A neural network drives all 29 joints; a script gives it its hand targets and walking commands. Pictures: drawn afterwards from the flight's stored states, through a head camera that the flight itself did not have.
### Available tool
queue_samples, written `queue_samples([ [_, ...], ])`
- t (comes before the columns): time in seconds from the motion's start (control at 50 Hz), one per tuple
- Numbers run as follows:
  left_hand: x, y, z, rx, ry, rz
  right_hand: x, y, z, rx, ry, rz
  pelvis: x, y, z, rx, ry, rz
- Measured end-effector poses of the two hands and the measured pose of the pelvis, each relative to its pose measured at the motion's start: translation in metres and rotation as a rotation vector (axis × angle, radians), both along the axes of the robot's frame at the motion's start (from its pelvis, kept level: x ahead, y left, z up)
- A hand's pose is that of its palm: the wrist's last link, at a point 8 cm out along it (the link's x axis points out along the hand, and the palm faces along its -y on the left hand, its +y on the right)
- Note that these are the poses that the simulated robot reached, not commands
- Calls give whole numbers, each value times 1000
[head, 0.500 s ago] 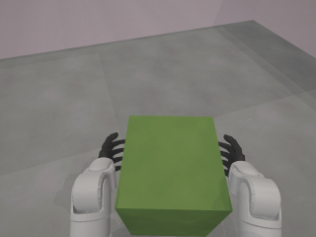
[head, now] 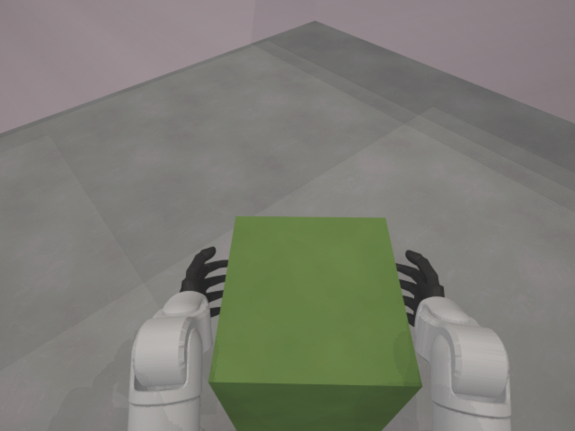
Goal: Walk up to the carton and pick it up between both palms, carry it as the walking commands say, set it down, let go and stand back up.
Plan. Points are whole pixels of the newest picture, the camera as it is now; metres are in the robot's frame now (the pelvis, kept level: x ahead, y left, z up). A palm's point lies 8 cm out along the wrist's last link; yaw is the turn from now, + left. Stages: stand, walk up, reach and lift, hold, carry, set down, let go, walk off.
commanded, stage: carry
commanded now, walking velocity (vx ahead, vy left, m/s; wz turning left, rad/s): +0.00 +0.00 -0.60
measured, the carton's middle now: (308, 331) +0.27 -0.01 +0.00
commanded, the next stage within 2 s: none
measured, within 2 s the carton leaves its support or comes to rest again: neither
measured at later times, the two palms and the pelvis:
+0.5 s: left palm (197, 326) +0.23 +0.12 +0.11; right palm (473, 370) +0.18 -0.17 +0.11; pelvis -0.06 +0.02 +0.01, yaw -11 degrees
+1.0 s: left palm (206, 366) +0.19 +0.10 +0.11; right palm (509, 429) +0.13 -0.18 +0.11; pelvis -0.10 +0.01 +0.01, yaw -12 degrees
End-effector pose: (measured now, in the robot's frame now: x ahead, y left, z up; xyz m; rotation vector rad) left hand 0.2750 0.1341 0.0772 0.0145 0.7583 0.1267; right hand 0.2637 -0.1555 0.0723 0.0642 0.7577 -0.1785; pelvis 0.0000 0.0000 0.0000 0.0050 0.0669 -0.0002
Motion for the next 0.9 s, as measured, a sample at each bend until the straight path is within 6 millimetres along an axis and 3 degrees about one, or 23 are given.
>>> queue_samples([
  [0.12,-8,-10,6,-14,-42,-45,-19,-10,11,-10,-43,-48,-16,2,1,10,8,-60],
  [0.26,-23,4,3,-65,-52,-64,-42,6,19,-59,-53,-67,-33,21,-2,12,4,-120],
  [0.38,-37,6,11,-75,-28,-97,-68,9,28,-76,-28,-94,-46,29,10,-26,-14,-166],
  [0.5,-42,-16,28,-58,-69,-141,-86,-12,39,-54,-68,-142,-59,21,11,-41,-3,-194],
  [0.66,-63,-54,26,-17,-44,-217,-126,-45,27,-14,-44,-216,-82,7,9,-17,-24,-217],
  [0.76,-75,-57,30,-11,-52,-221,-138,-48,30,-8,-52,-219,-93,5,10,-10,-31,-217],
  [0.9,-85,-44,32,-19,-58,-186,-138,-37,34,-16,-57,-185,-100,7,10,-10,-37,-213],
])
